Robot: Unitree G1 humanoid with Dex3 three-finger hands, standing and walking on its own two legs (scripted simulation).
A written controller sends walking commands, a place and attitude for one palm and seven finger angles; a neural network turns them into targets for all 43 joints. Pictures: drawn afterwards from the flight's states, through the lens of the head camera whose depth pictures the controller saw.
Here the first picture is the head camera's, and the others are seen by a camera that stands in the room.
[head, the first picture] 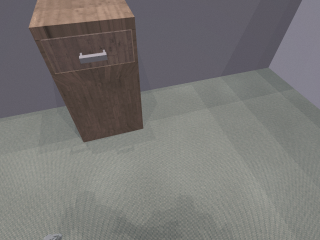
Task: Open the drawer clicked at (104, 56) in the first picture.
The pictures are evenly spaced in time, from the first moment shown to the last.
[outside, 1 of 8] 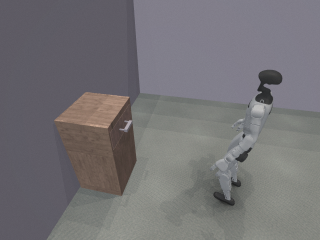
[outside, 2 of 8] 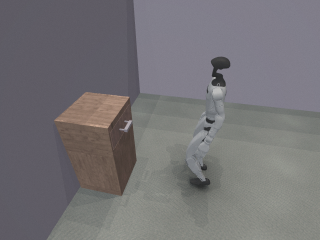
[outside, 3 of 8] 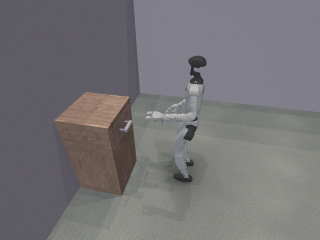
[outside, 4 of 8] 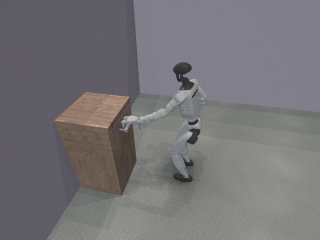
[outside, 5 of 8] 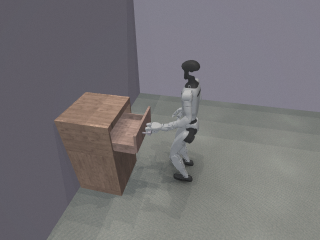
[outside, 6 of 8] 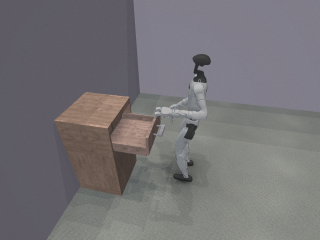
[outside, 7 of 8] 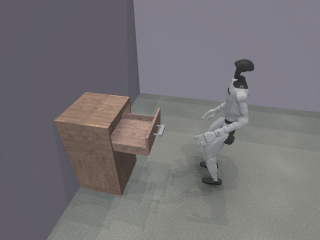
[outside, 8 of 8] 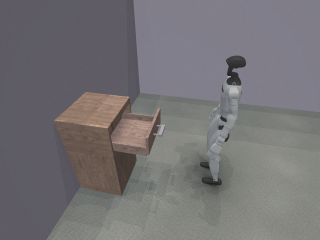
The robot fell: no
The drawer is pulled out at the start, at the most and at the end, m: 0.00 0.30 0.30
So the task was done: yes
